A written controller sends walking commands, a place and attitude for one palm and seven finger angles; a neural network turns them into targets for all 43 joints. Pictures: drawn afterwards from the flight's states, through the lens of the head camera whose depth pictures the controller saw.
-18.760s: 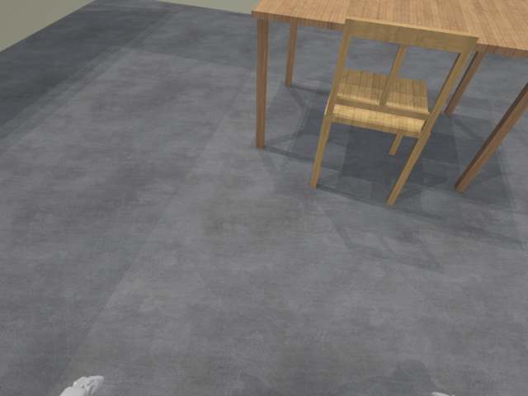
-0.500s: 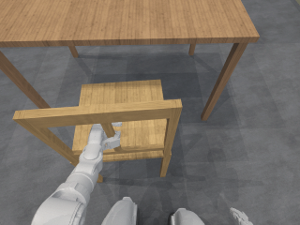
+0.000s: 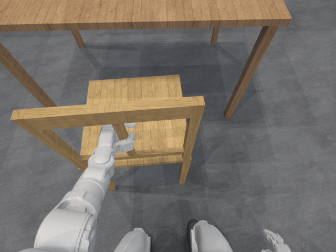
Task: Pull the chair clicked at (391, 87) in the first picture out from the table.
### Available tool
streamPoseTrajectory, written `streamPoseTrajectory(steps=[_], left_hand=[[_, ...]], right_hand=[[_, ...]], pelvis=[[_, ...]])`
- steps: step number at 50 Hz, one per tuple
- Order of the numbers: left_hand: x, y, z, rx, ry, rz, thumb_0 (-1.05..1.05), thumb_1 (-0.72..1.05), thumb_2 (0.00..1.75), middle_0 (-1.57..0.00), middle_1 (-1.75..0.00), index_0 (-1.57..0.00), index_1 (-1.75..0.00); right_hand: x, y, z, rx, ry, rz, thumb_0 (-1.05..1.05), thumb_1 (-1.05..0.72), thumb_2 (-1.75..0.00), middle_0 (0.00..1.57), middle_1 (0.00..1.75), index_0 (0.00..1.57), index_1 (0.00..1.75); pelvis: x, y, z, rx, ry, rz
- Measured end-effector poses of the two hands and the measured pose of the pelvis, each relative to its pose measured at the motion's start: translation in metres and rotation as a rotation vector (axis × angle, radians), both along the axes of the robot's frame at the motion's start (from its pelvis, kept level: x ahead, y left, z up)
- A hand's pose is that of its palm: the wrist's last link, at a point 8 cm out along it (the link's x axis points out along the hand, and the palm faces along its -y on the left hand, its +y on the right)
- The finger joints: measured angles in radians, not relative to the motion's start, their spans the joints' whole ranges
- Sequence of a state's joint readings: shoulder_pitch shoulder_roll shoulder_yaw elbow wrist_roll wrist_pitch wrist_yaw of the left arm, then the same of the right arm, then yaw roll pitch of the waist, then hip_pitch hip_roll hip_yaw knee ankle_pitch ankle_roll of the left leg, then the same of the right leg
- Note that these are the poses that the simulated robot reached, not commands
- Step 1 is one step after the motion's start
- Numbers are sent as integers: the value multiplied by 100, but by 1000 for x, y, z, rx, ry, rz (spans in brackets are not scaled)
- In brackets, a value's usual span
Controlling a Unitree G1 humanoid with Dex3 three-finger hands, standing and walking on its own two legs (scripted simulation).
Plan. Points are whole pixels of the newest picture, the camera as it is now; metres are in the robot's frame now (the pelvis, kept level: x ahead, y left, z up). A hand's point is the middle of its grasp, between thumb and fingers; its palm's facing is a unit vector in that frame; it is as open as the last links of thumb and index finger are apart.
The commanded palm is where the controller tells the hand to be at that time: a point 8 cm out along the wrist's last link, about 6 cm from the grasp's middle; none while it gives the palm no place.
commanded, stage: step backward, pulling the chair out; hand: left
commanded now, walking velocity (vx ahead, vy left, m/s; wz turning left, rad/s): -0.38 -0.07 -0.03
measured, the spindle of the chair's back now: (125, 139) +0.41 +0.12 -0.10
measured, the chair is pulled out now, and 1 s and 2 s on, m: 0.23 0.41 0.55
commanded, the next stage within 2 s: stop walking, hand still on the chair in 1.88 s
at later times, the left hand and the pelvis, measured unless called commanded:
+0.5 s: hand (122, 175) +0.29 +0.11 -0.06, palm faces -0.06 -0.99 -0.15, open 5.5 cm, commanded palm +0.30 +0.16 -0.06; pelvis -0.08 +0.00 +0.00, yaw -1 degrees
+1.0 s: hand (117, 208) +0.21 +0.12 -0.06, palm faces -0.03 -0.99 -0.16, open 5.6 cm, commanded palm +0.22 +0.17 -0.06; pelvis -0.15 +0.00 +0.00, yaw -2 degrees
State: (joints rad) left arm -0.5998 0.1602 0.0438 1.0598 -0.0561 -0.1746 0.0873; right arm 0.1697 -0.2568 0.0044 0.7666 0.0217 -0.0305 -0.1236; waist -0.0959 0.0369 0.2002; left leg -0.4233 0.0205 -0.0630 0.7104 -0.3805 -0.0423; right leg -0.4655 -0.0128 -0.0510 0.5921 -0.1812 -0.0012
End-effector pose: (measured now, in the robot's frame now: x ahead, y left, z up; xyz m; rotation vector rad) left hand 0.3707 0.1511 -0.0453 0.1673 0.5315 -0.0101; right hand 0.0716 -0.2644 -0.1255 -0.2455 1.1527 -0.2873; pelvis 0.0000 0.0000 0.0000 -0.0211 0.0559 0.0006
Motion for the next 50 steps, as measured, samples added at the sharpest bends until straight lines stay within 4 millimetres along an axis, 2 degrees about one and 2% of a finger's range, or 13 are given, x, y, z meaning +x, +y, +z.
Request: streamPoseTrajectory(steps=[6,14,24,30,34,42,46,50], left_hand=[[-20,5,0,-9,-2,-31,7,65,77,-30,-125,-50,-145],[-49,8,0,6,-2,13,7,64,80,-34,-124,-50,-145],[-88,13,1,-6,11,-3,8,66,77,-31,-124,-50,-145],[-111,16,1,1,5,16,8,65,79,-33,-125,-50,-145],[-125,16,1,12,-1,37,8,63,80,-35,-123,-50,-145],[-151,15,2,4,11,22,8,64,79,-33,-125,-50,-145],[-163,17,2,-4,14,10,8,65,78,-31,-126,-50,-145],[-172,19,2,1,13,21,8,65,78,-31,-126,-50,-145]], right_hand=[[-22,-3,10,-39,40,9,0,-91,-90,20,30,21,30],[-40,1,2,30,-1,-4,0,-91,-90,20,30,21,30],[-76,0,12,-35,-13,3,0,-91,-90,20,30,21,30],[-99,6,5,22,-3,25,0,-91,-90,20,30,21,30],[-115,1,-2,46,-12,-3,0,-91,-90,20,30,21,30],[-147,-12,7,-37,15,5,0,-91,-90,20,30,21,30],[-157,-9,13,-50,9,6,0,-91,-90,20,30,21,30],[-164,-2,8,-9,1,18,0,-91,-90,20,30,20,30]], pelvis=[[-18,4,3,24,-1,-10],[-43,-9,2,-6,-13,-20],[-77,5,3,15,-13,-21],[-95,-7,2,0,-31,-34],[-111,-15,-1,-5,-30,-28],[-135,1,1,15,-7,7],[-146,3,3,16,-17,-20],[-154,-4,2,2,-23,-30]])
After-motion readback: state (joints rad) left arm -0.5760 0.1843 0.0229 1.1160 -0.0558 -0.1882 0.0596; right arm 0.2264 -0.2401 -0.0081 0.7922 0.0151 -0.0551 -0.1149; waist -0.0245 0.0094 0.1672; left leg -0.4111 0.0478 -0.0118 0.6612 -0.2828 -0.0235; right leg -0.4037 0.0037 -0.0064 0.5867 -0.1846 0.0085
